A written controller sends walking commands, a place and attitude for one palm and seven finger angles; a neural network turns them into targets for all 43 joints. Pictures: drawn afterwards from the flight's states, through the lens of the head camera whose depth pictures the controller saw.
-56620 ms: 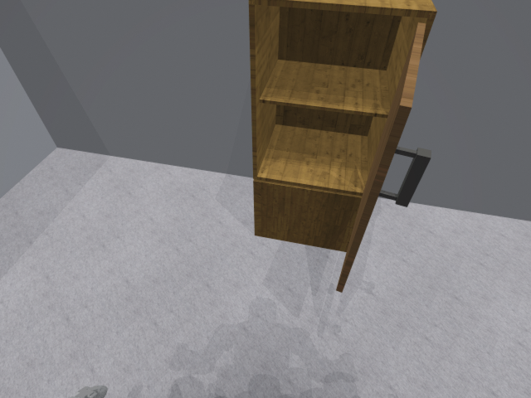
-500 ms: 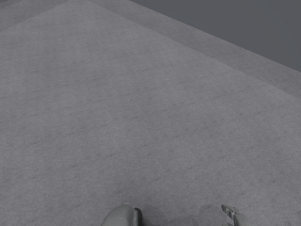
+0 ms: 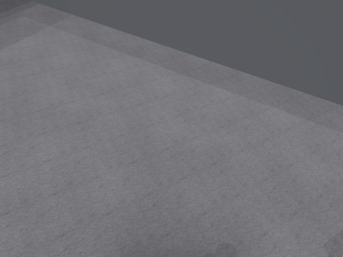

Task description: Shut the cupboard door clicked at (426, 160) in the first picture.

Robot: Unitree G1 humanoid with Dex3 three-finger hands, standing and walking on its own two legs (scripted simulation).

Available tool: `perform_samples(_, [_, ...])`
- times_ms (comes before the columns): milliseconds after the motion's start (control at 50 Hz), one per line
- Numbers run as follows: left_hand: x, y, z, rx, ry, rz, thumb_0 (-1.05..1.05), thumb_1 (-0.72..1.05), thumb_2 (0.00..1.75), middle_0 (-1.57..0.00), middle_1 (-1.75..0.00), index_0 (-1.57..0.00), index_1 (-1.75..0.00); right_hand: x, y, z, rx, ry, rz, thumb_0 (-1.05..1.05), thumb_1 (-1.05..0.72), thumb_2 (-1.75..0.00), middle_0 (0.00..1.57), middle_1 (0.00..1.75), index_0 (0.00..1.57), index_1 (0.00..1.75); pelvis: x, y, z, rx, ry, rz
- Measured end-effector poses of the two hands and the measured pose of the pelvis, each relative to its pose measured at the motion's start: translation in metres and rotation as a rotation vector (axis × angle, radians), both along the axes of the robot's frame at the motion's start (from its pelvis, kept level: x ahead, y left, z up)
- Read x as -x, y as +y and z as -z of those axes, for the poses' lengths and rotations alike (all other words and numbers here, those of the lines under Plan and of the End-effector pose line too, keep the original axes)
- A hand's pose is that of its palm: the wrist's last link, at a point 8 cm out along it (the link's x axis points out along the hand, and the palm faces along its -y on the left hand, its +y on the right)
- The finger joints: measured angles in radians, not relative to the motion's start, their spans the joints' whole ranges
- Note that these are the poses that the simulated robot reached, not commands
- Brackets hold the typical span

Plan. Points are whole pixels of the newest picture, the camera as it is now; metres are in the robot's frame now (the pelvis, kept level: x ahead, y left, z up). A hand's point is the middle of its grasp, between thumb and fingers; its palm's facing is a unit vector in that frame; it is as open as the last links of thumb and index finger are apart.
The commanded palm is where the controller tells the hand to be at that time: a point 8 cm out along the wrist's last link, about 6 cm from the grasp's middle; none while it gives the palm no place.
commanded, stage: turn to face it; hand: left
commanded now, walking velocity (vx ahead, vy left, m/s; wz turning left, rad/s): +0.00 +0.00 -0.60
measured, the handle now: out of the picture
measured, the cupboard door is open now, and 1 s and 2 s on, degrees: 27 27 27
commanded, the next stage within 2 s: none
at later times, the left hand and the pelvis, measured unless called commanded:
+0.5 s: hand (111, 250) +0.16 +0.16 -0.18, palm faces -0.24 -0.95 -0.22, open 7.4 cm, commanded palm none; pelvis +0.04 -0.01 -0.01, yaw -17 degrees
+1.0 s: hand (139, 217) +0.25 +0.10 -0.16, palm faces -0.54 -0.79 -0.28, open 7.4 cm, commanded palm none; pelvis +0.04 -0.02 -0.02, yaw -35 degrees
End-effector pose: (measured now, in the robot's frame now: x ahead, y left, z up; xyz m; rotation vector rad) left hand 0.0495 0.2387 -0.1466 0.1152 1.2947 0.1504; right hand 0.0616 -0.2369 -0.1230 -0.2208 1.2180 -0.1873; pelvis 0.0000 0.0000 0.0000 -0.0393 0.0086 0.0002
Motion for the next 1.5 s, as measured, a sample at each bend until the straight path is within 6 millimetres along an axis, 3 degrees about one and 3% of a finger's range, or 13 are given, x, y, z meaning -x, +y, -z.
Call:
perform_samples(160, [-0.062, -0.03, -0.001, -0.038, -0.048, 0.159, 0.0, 0.91, 0.89, -0.2, -0.29, -0.2, -0.3, 0.065, -0.036, 0.027, -0.023, 0.132, 0.186, 0.0, -0.91, -0.9, 0.2, 0.3, 0.2, 0.3, -0.014, -0.023, 0.014, -0.024, 0.007, 0.115])
perform_samples(220, [-0.078, -0.039, -0.004, -0.063, -0.077, 0.201, 0.0, 0.91, 0.89, -0.2, -0.29, -0.2, -0.3, 0.078, -0.046, 0.032, -0.028, 0.167, 0.236, 0.0, -0.91, -0.9, 0.2, 0.3, 0.2, 0.3, -0.015, -0.029, 0.016, -0.019, 0.009, 0.15])
perform_samples(300, [-0.088, -0.043, -0.011, -0.08, -0.073, 0.23, 0.0, 0.91, 0.89, -0.2, -0.3, -0.2, -0.3, 0.072, -0.05, 0.026, -0.031, 0.146, 0.264, 0.01, -0.91, -0.9, 0.2, 0.3, 0.2, 0.3, -0.019, -0.031, 0.01, -0.027, 0.009, 0.187])
perform_samples(400, [-0.1, -0.04, -0.012, -0.07, -0.063, 0.27, 0.0, 0.9, 0.89, -0.2, -0.3, -0.2, -0.3, 0.044, -0.045, 0.017, -0.03, 0.057, 0.277, 0.01, -0.91, -0.9, 0.2, 0.3, 0.2, 0.3, -0.026, -0.026, 0.005, -0.036, 0.011, 0.234])
perform_samples(520, [-0.122, -0.022, 0.003, -0.044, -0.051, 0.31, 0.0, 0.9, 0.89, -0.2, -0.3, -0.2, -0.3, 0.004, -0.03, 0.009, 0.002, -0.067, 0.291, 0.0, -0.91, -0.9, 0.2, 0.3, 0.2, 0.3, -0.041, -0.004, 0.012, -0.031, 0.01, 0.305])
perform_samples(580, [-0.139, -0.012, 0.011, -0.038, -0.044, 0.336, 0.0, 0.9, 0.89, -0.2, -0.3, -0.2, -0.3, -0.002, -0.02, 0.005, 0.027, -0.107, 0.296, 0.0, -0.91, -0.9, 0.2, 0.3, 0.2, 0.3, -0.046, 0.006, 0.017, -0.029, 0.007, 0.351])
perform_samples(760, [-0.19, -0.024, -0.012, -0.027, -0.088, 0.475, 0.0, 0.91, 0.89, -0.2, -0.29, -0.2, -0.3, 0.043, -0.006, -0.008, 0.029, -0.046, 0.402, 0.0, -0.91, -0.9, 0.2, 0.3, 0.2, 0.3, -0.048, 0.011, 0.0, 0.009, 0.005, 0.461])
perform_samples(920, [-0.22, -0.078, -0.018, -0.058, -0.174, 0.638, 0.0, 0.91, 0.89, -0.2, -0.29, -0.2, -0.3, 0.114, -0.023, 0.025, -0.016, 0.009, 0.574, 0.0, -0.91, -0.9, 0.2, 0.3, 0.2, 0.3, -0.041, -0.012, 0.017, -0.032, -0.013, 0.568])
perform_samples(1000, [-0.215, -0.096, -0.023, -0.075, -0.174, 0.68, 0.0, 0.91, 0.89, -0.2, -0.29, -0.2, -0.3, 0.135, -0.031, 0.034, -0.023, 0.052, 0.639, 0.01, -0.91, -0.9, 0.2, 0.3, 0.2, 0.3, -0.038, -0.015, 0.017, -0.025, -0.012, 0.604])
perform_samples(1100, [-0.209, -0.108, -0.023, -0.071, -0.118, 0.719, 0.0, 0.91, 0.89, -0.2, -0.3, -0.2, -0.3, 0.135, -0.032, 0.018, -0.02, 0.029, 0.677, 0.01, -0.91, -0.9, 0.2, 0.3, 0.2, 0.3, -0.04, -0.02, 0.006, -0.046, 0.0, 0.655])
perform_samples(1220, [-0.217, -0.113, -0.01, -0.035, -0.077, 0.764, 0.0, 0.9, 0.89, -0.2, -0.3, -0.2, -0.3, 0.119, -0.027, 0.007, 0.006, -0.013, 0.716, 0.01, -0.91, -0.9, 0.2, 0.3, 0.2, 0.3, -0.052, -0.016, 0.006, -0.051, 0.011, 0.723])
perform_samples(1340, [-0.244, -0.112, 0.01, -0.012, -0.038, 0.81, 0.0, 0.9, 0.89, -0.2, -0.3, -0.2, -0.3, 0.104, -0.008, 0.0, 0.055, -0.056, 0.754, 0.0, -0.91, -0.9, 0.2, 0.3, 0.2, 0.3, -0.069, -0.004, 0.013, -0.04, 0.016, 0.804])
perform_samples(1500, [-0.281, -0.14, -0.008, -0.008, -0.062, 0.924, 0.0, 0.91, 0.89, -0.2, -0.29, -0.2, -0.3, 0.128, 0.024, -0.009, 0.033, -0.011, 0.856, 0.0, -0.91, -0.9, 0.2, 0.3, 0.2, 0.3, -0.076, -0.005, -0.002, -0.004, 0.021, 0.906])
